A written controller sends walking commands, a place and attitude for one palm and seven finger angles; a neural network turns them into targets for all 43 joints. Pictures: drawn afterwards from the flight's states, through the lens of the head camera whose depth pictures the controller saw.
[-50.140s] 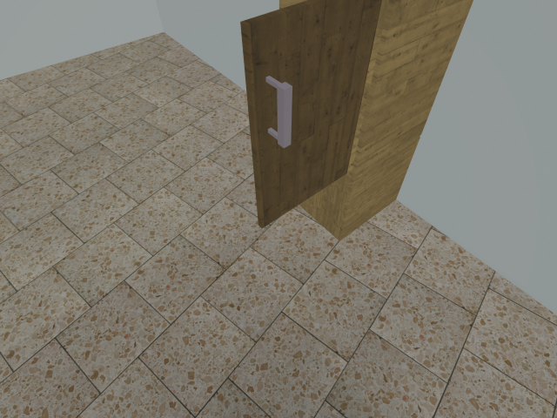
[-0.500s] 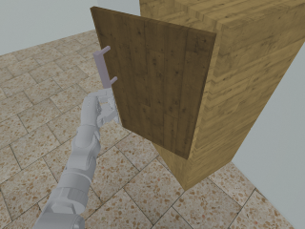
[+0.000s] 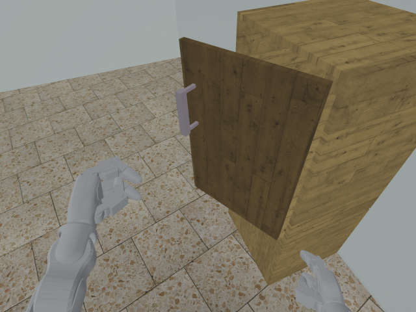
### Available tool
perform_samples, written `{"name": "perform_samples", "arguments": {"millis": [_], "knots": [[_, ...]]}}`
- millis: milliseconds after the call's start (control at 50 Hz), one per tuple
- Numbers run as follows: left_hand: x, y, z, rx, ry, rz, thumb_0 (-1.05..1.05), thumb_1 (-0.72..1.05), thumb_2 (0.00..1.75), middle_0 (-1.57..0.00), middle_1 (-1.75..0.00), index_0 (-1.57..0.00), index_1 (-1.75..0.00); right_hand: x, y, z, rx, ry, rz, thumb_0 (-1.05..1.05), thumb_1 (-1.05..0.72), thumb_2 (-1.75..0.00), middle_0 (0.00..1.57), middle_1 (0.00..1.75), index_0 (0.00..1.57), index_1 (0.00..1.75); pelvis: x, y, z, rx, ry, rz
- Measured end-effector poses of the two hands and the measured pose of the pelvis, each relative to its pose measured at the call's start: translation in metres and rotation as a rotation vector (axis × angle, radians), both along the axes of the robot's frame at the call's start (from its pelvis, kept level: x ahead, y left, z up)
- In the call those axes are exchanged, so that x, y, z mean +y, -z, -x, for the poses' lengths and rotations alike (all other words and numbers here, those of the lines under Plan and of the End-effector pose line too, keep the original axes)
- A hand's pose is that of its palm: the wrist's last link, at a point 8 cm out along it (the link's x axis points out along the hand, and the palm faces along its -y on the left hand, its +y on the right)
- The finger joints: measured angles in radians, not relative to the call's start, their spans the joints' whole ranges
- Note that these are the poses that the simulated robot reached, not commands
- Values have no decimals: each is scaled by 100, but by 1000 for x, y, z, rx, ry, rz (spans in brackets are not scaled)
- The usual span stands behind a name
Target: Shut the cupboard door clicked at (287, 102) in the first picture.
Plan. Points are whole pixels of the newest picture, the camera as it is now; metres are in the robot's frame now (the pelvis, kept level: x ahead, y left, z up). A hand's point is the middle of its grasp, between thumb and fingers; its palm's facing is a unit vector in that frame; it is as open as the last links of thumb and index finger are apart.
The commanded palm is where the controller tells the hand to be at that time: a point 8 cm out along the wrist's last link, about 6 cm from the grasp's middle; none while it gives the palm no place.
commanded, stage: draw the hand back to the body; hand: left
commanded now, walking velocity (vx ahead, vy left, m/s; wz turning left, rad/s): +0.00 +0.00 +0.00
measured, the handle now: (188, 110) +0.62 +0.12 +0.06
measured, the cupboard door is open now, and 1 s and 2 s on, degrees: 28 28 28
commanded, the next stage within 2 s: step back with the hand held close in 0.78 s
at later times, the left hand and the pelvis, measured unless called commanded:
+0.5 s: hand (30, 220) +0.19 +0.28 +0.17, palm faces +0.47 -0.78 -0.42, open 6.8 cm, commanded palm +0.15 +0.31 +0.18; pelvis +0.01 +0.01 +0.00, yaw +0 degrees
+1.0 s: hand (44, 210) +0.21 +0.27 +0.16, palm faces +0.44 -0.79 -0.43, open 7.4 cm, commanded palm +0.15 +0.30 +0.18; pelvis +0.01 +0.00 +0.00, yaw +0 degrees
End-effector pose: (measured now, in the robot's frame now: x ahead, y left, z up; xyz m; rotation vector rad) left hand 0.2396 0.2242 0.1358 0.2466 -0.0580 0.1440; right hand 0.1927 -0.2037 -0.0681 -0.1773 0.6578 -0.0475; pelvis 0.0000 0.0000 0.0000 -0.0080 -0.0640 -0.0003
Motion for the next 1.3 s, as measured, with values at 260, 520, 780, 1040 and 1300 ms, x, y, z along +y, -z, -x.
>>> {"name": "perform_samples", "arguments": {"millis": [260, 520, 780, 1040, 1300], "knots": [[50, -27, 44, -28, -170, -123, 2, 90, 90, -63, -76, -64, -76, 1, 18, 19, 93, 21, -13, 1, -90, -90, 21, 30, 20, 30, 6, -4, -10, -12, 9, -1], [87, -48, 92, -75, -347, -225, 2, 89, 90, -30, -40, -31, -40, -17, 8, 6, 15, 33, 37, 1, -90, -90, 20, 30, 20, 30, 6, -3, -11, -22, 0, 3], [71, -37, 77, -71, -285, -170, 2, 89, 90, -21, -31, -22, -30, -10, 1, 3, -14, 22, 32, 1, -90, -90, 20, 30, 20, 30, 2, -3, -12, -21, 7, 3], [83, -41, 69, -60, -284, -247, 2, 89, 90, -20, -30, -21, -30, -19, 15, 12, 70, 69, 28, 1, -90, -90, 21, 30, 20, 30, 7, -2, -13, 45, 4, 14], [96, -47, 82, -104, -198, -322, 2, 89, 90, -21, -30, -22, -30, -22, 5, 35, 88, 160, 91, 1, -90, -90, 20, 30, 20, 30, 24, 4, 8, 75, 18, 4]]}}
